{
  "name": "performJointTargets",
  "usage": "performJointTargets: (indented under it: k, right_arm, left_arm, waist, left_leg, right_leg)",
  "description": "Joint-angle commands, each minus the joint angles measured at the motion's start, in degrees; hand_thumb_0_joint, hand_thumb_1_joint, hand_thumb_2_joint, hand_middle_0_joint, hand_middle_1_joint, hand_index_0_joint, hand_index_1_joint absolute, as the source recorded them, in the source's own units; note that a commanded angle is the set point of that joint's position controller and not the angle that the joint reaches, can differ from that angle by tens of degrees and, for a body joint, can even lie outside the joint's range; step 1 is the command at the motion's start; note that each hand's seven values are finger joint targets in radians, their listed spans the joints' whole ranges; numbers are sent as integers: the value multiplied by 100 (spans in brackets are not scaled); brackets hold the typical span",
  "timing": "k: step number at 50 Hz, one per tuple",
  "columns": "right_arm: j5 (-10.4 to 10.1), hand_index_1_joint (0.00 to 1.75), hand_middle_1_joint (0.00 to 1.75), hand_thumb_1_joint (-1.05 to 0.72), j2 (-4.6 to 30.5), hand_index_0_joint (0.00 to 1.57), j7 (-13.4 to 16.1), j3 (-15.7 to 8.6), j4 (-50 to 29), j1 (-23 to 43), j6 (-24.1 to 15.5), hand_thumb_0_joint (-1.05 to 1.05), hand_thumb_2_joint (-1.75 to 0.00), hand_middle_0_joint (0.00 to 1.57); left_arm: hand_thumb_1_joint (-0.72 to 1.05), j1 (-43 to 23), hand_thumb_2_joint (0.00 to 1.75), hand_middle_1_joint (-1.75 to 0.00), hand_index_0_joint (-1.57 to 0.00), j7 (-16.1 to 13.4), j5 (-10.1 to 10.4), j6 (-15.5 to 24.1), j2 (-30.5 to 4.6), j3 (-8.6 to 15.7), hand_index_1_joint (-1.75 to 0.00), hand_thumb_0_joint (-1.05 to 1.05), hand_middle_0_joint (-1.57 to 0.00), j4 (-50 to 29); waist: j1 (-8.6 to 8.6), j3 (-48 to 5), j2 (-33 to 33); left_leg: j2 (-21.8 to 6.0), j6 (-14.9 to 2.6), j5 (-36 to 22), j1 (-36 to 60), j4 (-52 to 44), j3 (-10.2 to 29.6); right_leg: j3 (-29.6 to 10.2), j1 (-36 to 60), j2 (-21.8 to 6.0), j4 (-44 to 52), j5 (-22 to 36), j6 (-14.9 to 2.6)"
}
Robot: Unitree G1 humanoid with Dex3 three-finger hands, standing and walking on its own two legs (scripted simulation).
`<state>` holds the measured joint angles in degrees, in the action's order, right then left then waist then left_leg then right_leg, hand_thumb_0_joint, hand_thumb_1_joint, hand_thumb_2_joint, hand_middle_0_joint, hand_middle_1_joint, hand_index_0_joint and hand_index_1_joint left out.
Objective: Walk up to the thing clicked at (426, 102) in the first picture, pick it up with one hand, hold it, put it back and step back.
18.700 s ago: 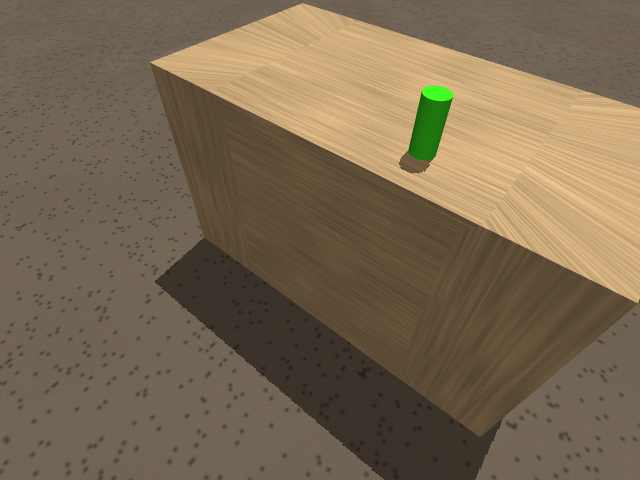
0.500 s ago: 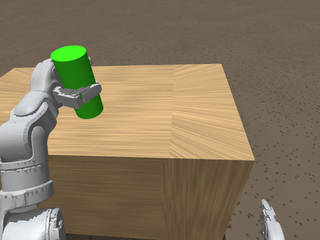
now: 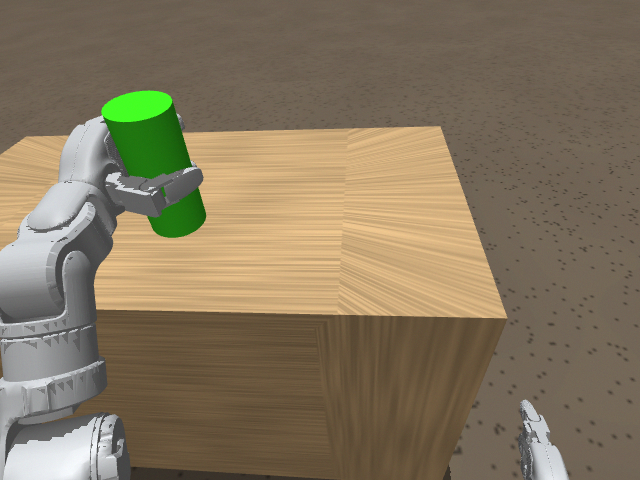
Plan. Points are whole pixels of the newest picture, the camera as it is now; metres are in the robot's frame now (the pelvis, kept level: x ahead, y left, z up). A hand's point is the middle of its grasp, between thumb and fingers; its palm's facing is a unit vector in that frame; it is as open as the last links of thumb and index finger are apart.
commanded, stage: hold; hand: left
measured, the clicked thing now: (161, 169) +0.33 +0.17 +0.29
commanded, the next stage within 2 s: crouch in 0.34 s
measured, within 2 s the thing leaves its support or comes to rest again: neither
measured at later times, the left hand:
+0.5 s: hand (165, 159) +0.34 +0.16 +0.29, palm faces +0.07 -1.00 -0.02, open 9.1 cm
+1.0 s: hand (197, 195) +0.41 +0.18 +0.20, palm faces +0.13 -0.99 +0.00, open 9.1 cm
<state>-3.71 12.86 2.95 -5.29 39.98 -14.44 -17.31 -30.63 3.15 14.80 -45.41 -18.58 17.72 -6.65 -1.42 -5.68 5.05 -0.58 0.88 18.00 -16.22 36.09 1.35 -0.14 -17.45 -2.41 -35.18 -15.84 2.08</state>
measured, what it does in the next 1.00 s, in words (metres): stands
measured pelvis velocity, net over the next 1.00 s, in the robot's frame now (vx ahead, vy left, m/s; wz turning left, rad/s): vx -0.01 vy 0.00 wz -0.01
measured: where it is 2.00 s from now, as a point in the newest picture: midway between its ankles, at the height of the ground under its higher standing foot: outside the picture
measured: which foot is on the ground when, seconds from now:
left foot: down 0.00-1.00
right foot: down 0.00-1.00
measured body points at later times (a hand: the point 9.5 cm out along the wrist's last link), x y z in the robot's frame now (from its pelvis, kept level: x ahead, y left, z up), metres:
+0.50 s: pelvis +0.00 +0.00 +0.00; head -0.06 -0.04 +0.45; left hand +0.33 +0.22 +0.30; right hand +0.17 -0.25 -0.07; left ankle +0.02 +0.13 -0.73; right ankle +0.03 -0.14 -0.73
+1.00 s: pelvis -0.01 +0.00 +0.00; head -0.02 -0.01 +0.45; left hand +0.40 +0.23 +0.21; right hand +0.14 -0.26 -0.07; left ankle +0.02 +0.13 -0.73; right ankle +0.03 -0.14 -0.73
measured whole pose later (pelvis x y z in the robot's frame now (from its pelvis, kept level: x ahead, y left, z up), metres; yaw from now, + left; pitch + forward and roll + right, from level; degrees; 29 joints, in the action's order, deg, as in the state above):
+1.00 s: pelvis -0.01 +0.00 +0.00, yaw +0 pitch +1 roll +0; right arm -2.1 12.4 4.9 -3.2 39.7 -13.9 -21.3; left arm -36.9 1.5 10.4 -24.9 -19.6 15.8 22.8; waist 2.4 -3.4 1.6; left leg -1.0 1.2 17.4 -20.6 37.1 1.2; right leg -0.4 -22.0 -2.0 -36.2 -15.1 1.8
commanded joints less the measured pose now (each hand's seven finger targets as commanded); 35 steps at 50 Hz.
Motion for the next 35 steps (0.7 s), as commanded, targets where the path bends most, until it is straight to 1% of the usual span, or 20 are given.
performJointTargets:
  k: [1, 4, 5, 6, 7, 8, 10, 11, 12, 16, 17, 18, 22, 23, 24, 26, 27, 30, 31, 35]
  right_arm:
    - [-14, 5, 5, 55, 615, 5, 34, -153, -1051, 1053, -385, 0, -6, 5]
    - [-21, 5, 5, 55, 607, 5, 41, -155, -868, 863, -380, 0, -5, 5]
    - [-22, 5, 5, 54, 569, 5, 41, -108, -933, 935, -391, 0, -6, 5]
    - [-17, 5, 5, 54, 562, 5, 49, -113, -933, 878, -388, 0, -6, 5]
    - [-27, 5, 5, 55, 591, 5, 38, -110, -1011, 1007, -406, 0, -5, 5]
    - [-19, 5, 5, 55, 612, 5, 50, -173, -949, 889, -388, 0, -5, 5]
    - [-23, 5, 5, 55, 607, 5, 50, -174, -904, 833, -385, 0, -5, 5]
    - [-33, 5, 5, 55, 583, 5, 44, -136, -947, 940, -413, 0, -5, 5]
    - [-8, 5, 5, 54, 622, 5, 59, -195, -966, 836, -420, 0, -6, 5]
    - [-5, 5, 5, 54, 639, 5, 83, -211, -884, 943, -443, 0, -6, 5]
    - [2, 5, 5, 54, 593, 5, 78, -164, -924, 1038, -463, 0, -6, 5]
    - [-3, 5, 5, 54, 550, 5, 71, -122, -785, 969, -450, 0, -6, 5]
    - [-24, 5, 5, 53, 518, 5, 71, -65, -873, 970, -476, 0, -7, 5]
    - [-22, 5, 5, 56, 563, 5, 76, -127, -829, 971, -493, 0, -5, 5]
    - [-15, 5, 5, 57, 532, 5, 71, -87, -825, 975, -474, 0, -4, 5]
    - [-19, 5, 5, 58, 518, 5, 53, -69, -815, 1033, -488, 0, -4, 5]
    - [-13, 5, 5, 58, 650, 5, 79, -203, -778, 976, -492, 0, -4, 5]
    - [6, 5, 5, 58, 508, 5, 44, -36, -766, 976, -485, 0, -4, 5]
    - [3, 5, 5, 58, 527, 5, 51, -58, -798, 977, -496, 0, -4, 5]
    - [44, 5, 5, 59, 532, 5, 87, -17, -745, 887, -545, 0, -4, 5]
  left_arm:
    - [21, -2797, 135, -150, -136, 36, 105, 575, -1179, 479, -150, 0, -133, -1183]
    - [22, -2953, 135, -151, -137, 71, 110, 606, -1389, 551, -151, 0, -134, -1547]
    - [20, -2741, 135, -151, -136, 75, 76, 551, -1118, 344, -151, 0, -134, -1190]
    - [21, -2934, 136, -152, -137, 57, 112, 583, -1218, 449, -152, 0, -134, -1569]
    - [21, -2763, 135, -150, -135, 45, 82, 532, -1095, 338, -150, 0, -132, -1195]
    - [25, -2988, 135, -150, -135, 35, 112, 591, -1329, 516, -150, 0, -133, -1673]
    - [25, -3068, 135, -150, -135, 28, 85, 578, -1310, 449, -150, 0, -133, -1674]
    - [21, -2888, 135, -150, -134, 14, 83, 533, -1074, 318, -150, 0, -132, -1422]
    - [21, -3092, 136, -151, -136, 6, 110, 582, -1273, 491, -151, 0, -133, -1703]
    - [19, -3053, 137, -151, -135, -27, 74, 517, -1297, 479, -152, 0, -132, -1161]
    - [19, -3115, 136, -150, -134, -38, 62, 525, -1174, 349, -151, 0, -132, -1188]
    - [19, -3149, 135, -150, -135, -35, 74, 526, -1289, 470, -150, 0, -133, -1161]
    - [18, -3261, 139, -155, -138, -31, 81, 561, -1357, 478, -156, 0, -136, -1121]
    - [15, -3402, 131, -149, -137, -41, 78, 620, -1499, 565, -150, 0, -136, -1408]
    - [18, -3138, 132, -149, -138, -27, 66, 566, -1233, 413, -149, 0, -136, -827]
    - [20, -3107, 133, -151, -140, -34, 79, 522, -1120, 333, -151, 0, -138, -594]
    - [18, -3235, 133, -151, -140, -54, 84, 573, -1353, 491, -151, 0, -138, -750]
    - [20, -3245, 133, -151, -140, -70, 39, 592, -1021, 235, -151, 0, -138, -204]
    - [20, -3235, 133, -150, -140, -93, 8, 632, -1119, 302, -150, 0, -138, -70]
    - [23, -3382, 131, -147, -137, -116, -93, 975, -1016, 122, -147, 0, -135, 590]
  waist:
    - [-89, -1066, -489]
    - [-41, -1103, -367]
    - [-4, -1039, -397]
    - [-11, -1043, -456]
    - [-32, -974, -365]
    - [-33, -1103, -395]
    - [30, -1080, -236]
    - [18, -982, -261]
    - [23, -1106, -349]
    - [55, -1087, -351]
    - [10, -1023, -325]
    - [8, -1035, -330]
    - [2, -1146, -410]
    - [-56, -1168, -399]
    - [-21, -1079, -467]
    - [-12, -886, -549]
    - [-17, -914, -516]
    - [11, -762, -574]
    - [12, -806, -669]
    - [108, -739, -737]
  left_leg:
    - [178, -139, -786, 304, -593, -99]
    - [189, -146, -712, 379, -598, -131]
    - [200, -159, -710, 332, -598, -153]
    - [169, -149, -672, 352, -634, -101]
    - [173, -137, -653, 297, -636, -107]
    - [170, -139, -629, 360, -651, -86]
    - [149, -114, -629, 459, -675, -77]
    - [148, -108, -593, 429, -683, -67]
    - [122, -111, -653, 461, -667, -41]
    - [197, -145, -665, 398, -613, -139]
    - [204, -138, -643, 293, -633, -140]
    - [199, -142, -605, 300, -617, -134]
    - [229, -177, -655, 305, -584, -172]
    - [221, -168, -658, 309, -593, -154]
    - [208, -164, -667, 254, -602, -148]
    - [196, -163, -516, 178, -633, -138]
    - [186, -149, -458, 211, -654, -122]
    - [159, -135, -319, 97, -729, -84]
    - [165, -140, -282, 118, -727, -88]
    - [197, -162, -233, 15, -711, -156]
  right_leg:
    - [361, 240, 224, 631, 520, -141]
    - [347, 174, 215, 622, 470, -145]
    - [333, 154, 203, 625, 488, -153]
    - [355, 153, 224, 621, 473, -141]
    - [358, 130, 228, 612, 446, -160]
    - [348, 188, 220, 630, 451, -140]
    - [358, 101, 234, 592, 464, -150]
    - [372, 36, 247, 583, 409, -162]
    - [368, 121, 245, 573, 477, -144]
    - [327, 128, 216, 621, 475, -146]
    - [336, 144, 211, 633, 451, -157]
    - [346, 129, 210, 639, 431, -147]
    - [329, 222, 187, 634, 460, -144]
    - [343, 238, 197, 610, 447, -144]
    - [345, 198, 201, 620, 465, -147]
    - [348, 104, 216, 640, 330, -139]
    - [336, 53, 224, 644, 299, -136]
    - [339, -28, 223, 674, 215, -136]
    - [334, -25, 223, 681, 186, -123]
    - [298, -103, 204, 693, 138, -121]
